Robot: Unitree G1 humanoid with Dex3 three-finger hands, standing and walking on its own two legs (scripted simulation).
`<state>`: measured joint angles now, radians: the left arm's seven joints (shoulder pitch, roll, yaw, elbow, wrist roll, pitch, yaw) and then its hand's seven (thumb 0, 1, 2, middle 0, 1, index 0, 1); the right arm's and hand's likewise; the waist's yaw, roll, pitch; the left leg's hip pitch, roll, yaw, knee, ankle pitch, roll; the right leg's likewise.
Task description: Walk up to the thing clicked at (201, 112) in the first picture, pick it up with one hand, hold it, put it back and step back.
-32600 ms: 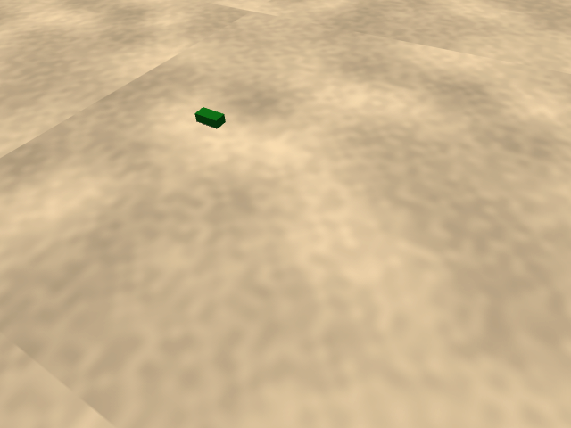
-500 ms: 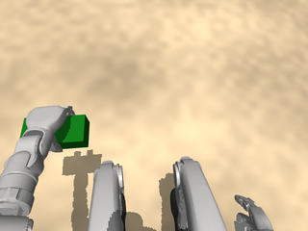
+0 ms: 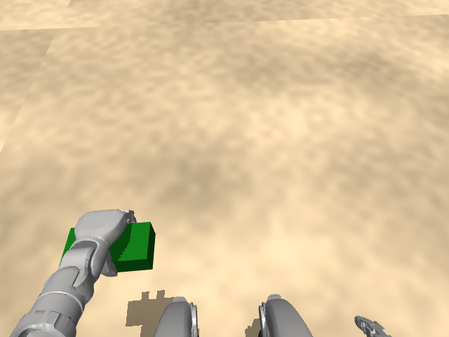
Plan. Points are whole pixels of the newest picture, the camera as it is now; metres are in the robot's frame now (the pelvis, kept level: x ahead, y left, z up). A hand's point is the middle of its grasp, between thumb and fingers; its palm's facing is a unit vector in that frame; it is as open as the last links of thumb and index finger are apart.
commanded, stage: lift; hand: left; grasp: from above
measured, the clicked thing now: (111, 248) +0.33 +0.24 -0.12
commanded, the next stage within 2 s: hold in 0.38 s
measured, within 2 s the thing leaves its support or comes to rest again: neither
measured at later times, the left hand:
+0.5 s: hand (105, 223) +0.34 +0.22 -0.01, palm faces -0.49 -0.06 -0.87, open 10.8 cm
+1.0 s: hand (99, 209) +0.35 +0.22 +0.02, palm faces -0.49 -0.04 -0.87, open 10.8 cm
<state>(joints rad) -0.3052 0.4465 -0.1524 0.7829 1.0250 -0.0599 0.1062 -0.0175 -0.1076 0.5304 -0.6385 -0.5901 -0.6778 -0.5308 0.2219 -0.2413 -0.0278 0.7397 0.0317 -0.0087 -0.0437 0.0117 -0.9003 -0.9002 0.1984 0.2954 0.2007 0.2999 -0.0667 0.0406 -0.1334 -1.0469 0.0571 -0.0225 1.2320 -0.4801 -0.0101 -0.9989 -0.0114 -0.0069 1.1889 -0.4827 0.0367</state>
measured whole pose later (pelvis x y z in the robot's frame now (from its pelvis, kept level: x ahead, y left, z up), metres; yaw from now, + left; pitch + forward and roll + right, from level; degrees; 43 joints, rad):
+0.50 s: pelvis +0.03 +0.00 +0.07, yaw +0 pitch +9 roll -1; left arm -0.30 0.39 -0.18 0.84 1.02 -0.02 0.12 -0.02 -0.12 0.54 -0.65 -0.58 -0.69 -0.52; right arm 0.25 -0.24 -0.05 0.75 0.03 0.02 -0.04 0.01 -0.90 -0.90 0.20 0.30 0.20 0.30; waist -0.06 0.03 -0.07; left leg -0.62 0.05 0.02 0.81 -0.36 -0.01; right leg -0.59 -0.02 0.01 0.79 -0.36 0.03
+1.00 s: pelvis +0.05 +0.00 +0.09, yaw -1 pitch +5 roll +0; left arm -0.27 0.39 -0.20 0.78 1.02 -0.03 0.05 -0.02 -0.12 0.53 -0.65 -0.58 -0.69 -0.53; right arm 0.23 -0.25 -0.06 0.73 0.04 0.04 -0.03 0.01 -0.89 -0.90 0.20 0.29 0.20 0.30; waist -0.03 0.03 -0.05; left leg -0.43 0.04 0.04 0.64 -0.31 -0.01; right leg -0.41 -0.03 0.03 0.62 -0.31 0.04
